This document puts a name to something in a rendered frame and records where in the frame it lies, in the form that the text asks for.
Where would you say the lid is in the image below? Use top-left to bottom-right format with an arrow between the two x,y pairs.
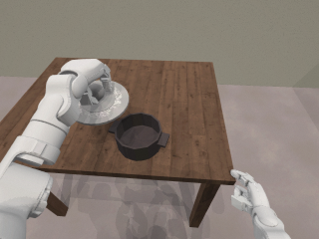
76,80 -> 130,126

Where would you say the table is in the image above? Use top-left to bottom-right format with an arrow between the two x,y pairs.
0,57 -> 236,228

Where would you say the knob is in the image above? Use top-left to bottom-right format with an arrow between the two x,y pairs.
89,84 -> 105,101

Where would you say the left robot upper arm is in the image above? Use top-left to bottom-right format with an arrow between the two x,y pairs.
0,161 -> 54,239

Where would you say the left robot forearm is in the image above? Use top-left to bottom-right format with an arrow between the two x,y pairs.
0,68 -> 88,179

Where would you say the right robot forearm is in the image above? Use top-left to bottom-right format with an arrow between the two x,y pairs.
251,206 -> 291,239

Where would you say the robot right hand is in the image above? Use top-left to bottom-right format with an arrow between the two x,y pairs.
230,169 -> 270,216

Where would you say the robot left hand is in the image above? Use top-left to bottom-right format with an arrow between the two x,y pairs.
61,59 -> 112,106

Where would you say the pot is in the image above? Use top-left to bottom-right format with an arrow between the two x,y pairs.
108,112 -> 170,161

